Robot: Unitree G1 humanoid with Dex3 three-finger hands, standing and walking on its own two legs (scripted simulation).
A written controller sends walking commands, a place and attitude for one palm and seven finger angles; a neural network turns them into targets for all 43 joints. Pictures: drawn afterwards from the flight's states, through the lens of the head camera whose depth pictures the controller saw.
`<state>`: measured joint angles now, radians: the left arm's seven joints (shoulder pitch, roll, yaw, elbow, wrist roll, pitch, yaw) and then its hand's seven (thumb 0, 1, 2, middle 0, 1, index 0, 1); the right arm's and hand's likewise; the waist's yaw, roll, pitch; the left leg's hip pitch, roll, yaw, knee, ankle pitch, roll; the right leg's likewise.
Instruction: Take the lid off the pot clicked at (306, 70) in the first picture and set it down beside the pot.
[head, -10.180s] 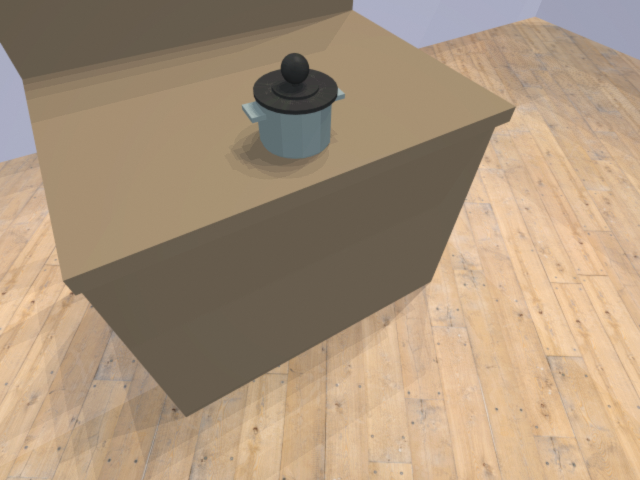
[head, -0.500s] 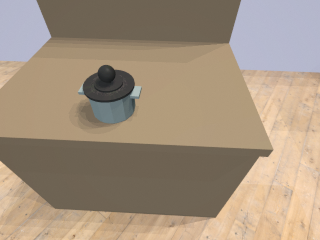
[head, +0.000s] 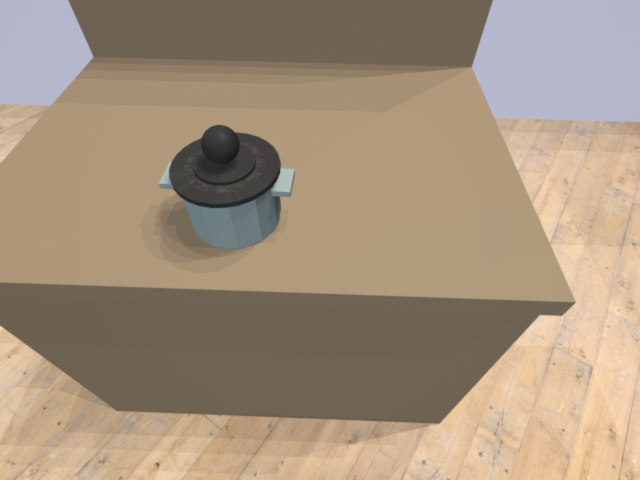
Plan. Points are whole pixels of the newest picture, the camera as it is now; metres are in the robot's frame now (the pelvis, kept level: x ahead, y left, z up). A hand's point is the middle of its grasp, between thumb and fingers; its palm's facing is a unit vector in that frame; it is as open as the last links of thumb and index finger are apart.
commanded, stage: look again from close up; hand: left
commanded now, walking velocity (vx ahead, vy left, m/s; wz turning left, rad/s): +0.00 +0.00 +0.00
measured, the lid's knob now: (220, 144) +0.50 +0.17 +0.14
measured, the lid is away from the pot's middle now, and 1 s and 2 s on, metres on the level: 0.00 0.00 0.00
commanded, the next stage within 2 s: lift the closed hand beside the body in 0.66 s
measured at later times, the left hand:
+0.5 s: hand out of the picture +0.02 +0.18 -0.18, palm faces +0.04 -0.98 -0.19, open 7.3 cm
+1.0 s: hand (174, 451) +0.16 +0.19 -0.06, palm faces +0.14 -0.95 -0.28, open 6.2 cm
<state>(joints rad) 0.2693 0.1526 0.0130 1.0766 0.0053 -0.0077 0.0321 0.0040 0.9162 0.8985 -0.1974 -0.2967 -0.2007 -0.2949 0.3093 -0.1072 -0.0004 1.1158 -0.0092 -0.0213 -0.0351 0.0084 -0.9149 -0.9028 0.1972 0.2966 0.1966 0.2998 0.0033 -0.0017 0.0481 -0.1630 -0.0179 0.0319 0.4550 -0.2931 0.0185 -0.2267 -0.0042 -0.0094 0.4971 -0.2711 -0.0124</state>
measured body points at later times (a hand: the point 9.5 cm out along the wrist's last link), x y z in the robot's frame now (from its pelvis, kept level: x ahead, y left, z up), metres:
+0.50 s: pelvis +0.02 +0.01 +0.00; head +0.05 +0.01 +0.45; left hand +0.02 +0.23 -0.16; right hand +0.01 -0.21 -0.16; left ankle -0.03 +0.11 -0.74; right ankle +0.00 -0.11 -0.74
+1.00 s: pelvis +0.00 +0.01 +0.00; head -0.01 -0.01 +0.45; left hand +0.15 +0.24 -0.04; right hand +0.14 -0.23 -0.12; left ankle -0.03 +0.11 -0.74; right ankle +0.00 -0.11 -0.74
